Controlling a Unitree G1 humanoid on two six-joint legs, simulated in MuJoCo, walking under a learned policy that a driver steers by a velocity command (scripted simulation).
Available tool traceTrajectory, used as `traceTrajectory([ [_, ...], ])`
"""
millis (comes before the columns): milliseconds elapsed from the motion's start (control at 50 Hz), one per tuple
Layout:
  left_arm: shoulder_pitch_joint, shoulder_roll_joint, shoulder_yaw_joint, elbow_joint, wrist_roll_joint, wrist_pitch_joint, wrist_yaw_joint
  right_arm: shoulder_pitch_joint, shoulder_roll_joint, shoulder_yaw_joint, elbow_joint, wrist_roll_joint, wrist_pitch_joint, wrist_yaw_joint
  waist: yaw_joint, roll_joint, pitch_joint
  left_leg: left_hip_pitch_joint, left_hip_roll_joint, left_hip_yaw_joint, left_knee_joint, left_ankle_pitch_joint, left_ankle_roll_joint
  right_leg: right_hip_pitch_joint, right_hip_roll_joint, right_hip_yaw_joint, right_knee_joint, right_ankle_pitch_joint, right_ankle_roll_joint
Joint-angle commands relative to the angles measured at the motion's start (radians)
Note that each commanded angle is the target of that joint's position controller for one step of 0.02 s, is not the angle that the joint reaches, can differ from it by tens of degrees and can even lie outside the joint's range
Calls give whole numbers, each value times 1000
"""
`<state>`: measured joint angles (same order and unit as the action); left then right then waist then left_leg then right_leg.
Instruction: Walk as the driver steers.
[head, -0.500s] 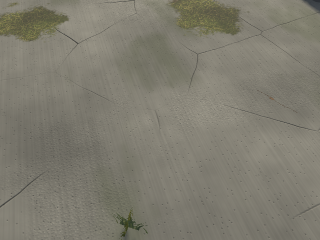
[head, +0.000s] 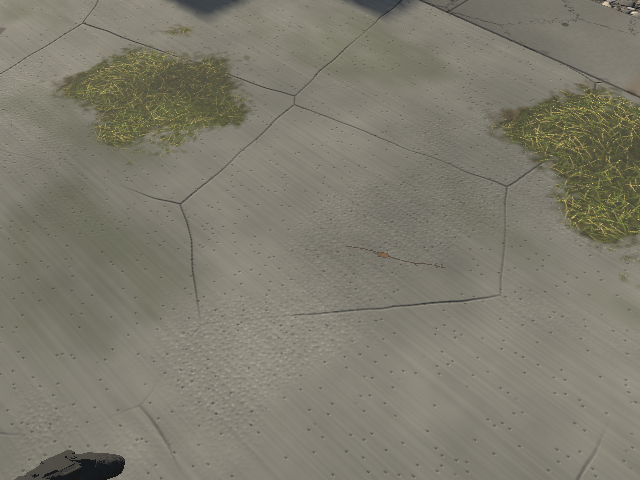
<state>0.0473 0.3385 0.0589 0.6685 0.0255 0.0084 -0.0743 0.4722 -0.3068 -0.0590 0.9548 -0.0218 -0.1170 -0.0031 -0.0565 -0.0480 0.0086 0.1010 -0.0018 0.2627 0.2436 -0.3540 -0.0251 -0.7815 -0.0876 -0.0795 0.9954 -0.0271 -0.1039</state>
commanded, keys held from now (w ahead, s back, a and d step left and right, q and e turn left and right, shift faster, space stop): w+e+shift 0.06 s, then q+shift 0.94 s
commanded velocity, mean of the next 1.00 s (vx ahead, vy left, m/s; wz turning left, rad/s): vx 0.29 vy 0.00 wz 0.43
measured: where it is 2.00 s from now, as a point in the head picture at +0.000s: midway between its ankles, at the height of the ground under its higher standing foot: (302, 465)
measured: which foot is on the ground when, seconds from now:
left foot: down 0.00-0.14, up 0.16-0.58, down 0.60-1.00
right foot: up 0.00-0.12, down 0.14-0.60, up 0.62-1.00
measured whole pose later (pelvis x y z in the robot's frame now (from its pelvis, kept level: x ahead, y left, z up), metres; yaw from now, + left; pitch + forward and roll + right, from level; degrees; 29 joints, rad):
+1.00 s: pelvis +0.49 +0.00 +0.00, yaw +29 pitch +3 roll -2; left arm 0.02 0.29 0.08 0.75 -0.01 -0.01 0.02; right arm 0.16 -0.33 -0.12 0.55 0.01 0.06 -0.04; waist -0.02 0.00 0.05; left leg -0.38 -0.19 -0.30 0.50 -0.13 0.05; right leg -0.47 0.07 0.19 0.69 -0.29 0.07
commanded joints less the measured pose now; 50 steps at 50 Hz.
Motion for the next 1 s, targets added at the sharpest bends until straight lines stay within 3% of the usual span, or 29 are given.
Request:
traceTrajectory([
  [20, -60, -13, -27, -73, -1, -6, -21, -137, -92, -4, -94, 0, -28, -6, 87, 72, 129, -186, 204, 29, -139, 754, 49, 187, 39, -80, -198, 99, -44],
  [60, -17, 19, -19, -53, -4, -11, -15, -90, -146, -16, -100, 2, -7, -19, 117, 107, 69, -62, 219, 46, 7, 1212, 33, 278, 120, -140, -238, 40, -75],
  [80, 64, 29, -16, -26, 10, -18, -8, -83, -169, -19, -102, 1, 8, -28, 160, 122, 34, -62, 239, 32, 138, 1351, 41, 385, 159, -125, -273, -8, -87],
  [100, 225, 49, -3, 26, 24, -30, 2, -98, -192, -23, -106, -1, 23, -33, 234, 131, -35, -109, 257, 6, 344, 1388, 63, 576, 191, -82, -309, -31, -105],
  [120, 424, 67, 13, 103, 35, -40, 21, -123, -184, -18, -112, 2, 31, -31, 310, 119, -109, -188, 244, -8, 605, 1247, 74, 800, 180, -1, -421, 56, -132],
  [140, 423, 117, 31, 138, 39, -42, 46, -77, -111, -8, -106, 1, 34, -18, 247, -10, -121, -395, 104, -18, 964, 324, 60, 972, 54, 147, -434, 158, -135],
  [160, 347, 243, 52, 85, 51, -44, 56, 128, -5, 22, -150, 47, 40, -20, 94, -208, -348, -702, 3, -171, 1410, -273, 35, 1292, -323, 615, -342, 781, -290],
  [180, 385, 207, 59, 52, 7, -38, 66, -14, -88, 11, -161, 50, 36, -37, 205, 17, -474, -722, -23, -362, 1441, -139, 43, 1234, -324, 640, -463, 783, -300],
  [200, 295, 131, 35, 52, -26, -64, 45, -62, -140, -9, -159, 111, 4, -27, 188, 27, -351, -748, -3, -448, 1364, -182, 41, 1097, -297, 568, -564, 546, -313],
  [220, 181, 96, 25, 60, -43, -85, 39, -113, -130, -13, -165, 115, 5, -34, 110, 106, -162, -759, 60, -401, 1253, -110, 28, 871, -262, 463, -632, 407, -258],
  [240, 131, 47, 12, 63, -35, -103, 40, -120, -120, -20, -141, 97, 24, -41, 77, 116, -93, -697, 94, -395, 1195, -69, 17, 717, -247, 376, -660, 434, -221],
  [260, 110, 27, 9, 76, -21, -116, 40, -74, -98, -24, -119, 83, 49, -40, 35, 102, -55, -603, 123, -395, 1132, -35, 13, 601, -217, 285, -691, 486, -174],
  [300, 69, 0, 6, 91, -6, -124, 42, -52, -41, -25, -100, 68, 81, -35, 1, 51, -22, -543, 132, -373, 1016, 6, 2, 486, -160, 147, -733, 522, -120],
  [340, 50, 16, 12, 97, 0, -124, 68, -120, -16, -25, -138, 59, 87, -30, 0, 12, -9, -592, 119, -325, 909, 110, -7, 483, -117, 32, -750, 616, -87],
  [400, 15, 26, 17, 88, -10, -93, 116, -201, 2, -19, -172, 49, 79, -9, 21, -12, -33, -602, 101, -247, 647, 339, -5, 551, -52, -102, -732, 545, -38],
  [440, 38, 38, 20, 91, -21, -69, 136, -258, 8, -16, -197, 44, 80, 10, 59, -15, -57, -621, 83, -211, 519, 437, 1, 651, -72, -126, -698, 523, -31],
  [520, 25, 63, 29, 81, -36, -21, 143, -250, -45, -37, -240, 34, 94, 50, 45, -30, -72, -603, 40, -153, 441, 321, 49, 762, -142, -137, -556, 610, -31],
  [560, -16, 70, 34, 59, -51, -6, 145, -151, -90, -58, -237, 37, 98, 54, -12, -44, -93, -505, -14, -126, 402, 227, 102, 754, -148, -142, -388, 720, -9],
  [580, -47, 59, 31, 48, -56, -2, 141, -27, -120, -76, -213, 38, 93, 45, -83, -7, -130, -349, -41, -147, 296, 299, 149, 687, -114, -151, -197, 647, 25],
  [600, -38, 27, 22, 36, -43, -7, 126, 13, -190, -99, -212, 32, 89, 23, -90, 156, -121, -194, 40, -332, 225, 747, 206, 506, -9, -136, 46, 142, 94],
  [620, 26, -48, 9, -1, 2, -10, 103, -55, -247, -104, -255, 3, 93, 10, 37, 387, -171, 7, 238, -785, 246, 1092, 424, 154, 245, -59, 430, -650, 179],
  [640, 87, 8, 7, 3, -13, -31, 84, -118, -263, -101, -312, -20, 79, 21, 25, 280, -392, 71, 339, -1033, 122, 786, 511, 108, 232, 237, 534, -635, 163],
  [660, 23, 54, 17, -7, -39, -42, 78, -202, -231, -99, -352, -1, 74, 23, 29, 168, -317, 10, 315, -961, 87, 571, 463, 82, 189, 257, 504, -565, 141],
  [680, -27, 56, 23, -9, -29, -42, 83, -258, -177, -86, -359, 33, 79, 16, 58, 34, -180, -124, 251, -856, 71, 447, 390, 61, 152, 242, 408, -487, 137],
  [700, -49, 58, 26, -6, -11, -34, 95, -286, -138, -73, -370, 55, 87, 5, 71, -10, -145, -213, 213, -791, 67, 377, 342, 88, 120, 237, 313, -442, 134],
  [760, -58, 13, 24, -7, -19, -18, 95, -289, -131, -78, -407, 42, 117, -24, 84, 64, -116, -316, 98, -697, 67, 355, 262, 198, 141, 206, 59, -372, 148],
  [840, -65, -11, 22, 3, -31, -17, 104, -262, -165, -98, -429, 39, 145, -51, 61, 124, -161, -293, 77, -722, 98, 341, 229, 229, 168, 224, -121, -306, 181],
  [920, -80, 7, 33, 5, -35, -23, 105, -284, -155, -97, -455, 36, 167, -50, 35, 197, -142, -315, 50, -774, 103, 190, 199, 269, 174, 238, -222, -256, 183],
  [1000, -65, 33, 44, 8, -36, -50, 91, -312, -158, -95, -481, 37, 176, -39, 23, 237, -136, -296, 43, -852, 152, 229, 191, 350, 174, 249, -378, -270, 158],
])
